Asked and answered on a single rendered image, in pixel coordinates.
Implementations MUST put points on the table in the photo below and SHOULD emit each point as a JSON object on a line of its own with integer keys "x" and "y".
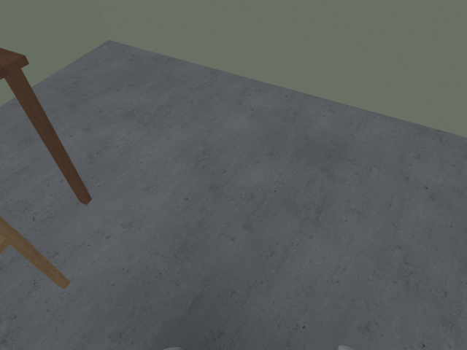
{"x": 10, "y": 69}

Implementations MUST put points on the chair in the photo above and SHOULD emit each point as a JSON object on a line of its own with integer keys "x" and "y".
{"x": 9, "y": 236}

